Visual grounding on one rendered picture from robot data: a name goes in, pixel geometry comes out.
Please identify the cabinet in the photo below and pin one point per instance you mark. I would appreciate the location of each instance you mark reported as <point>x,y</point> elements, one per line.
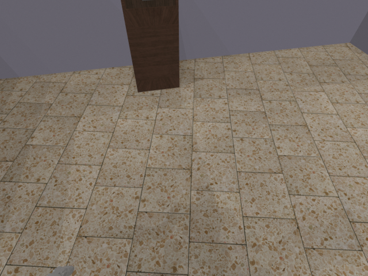
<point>153,36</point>

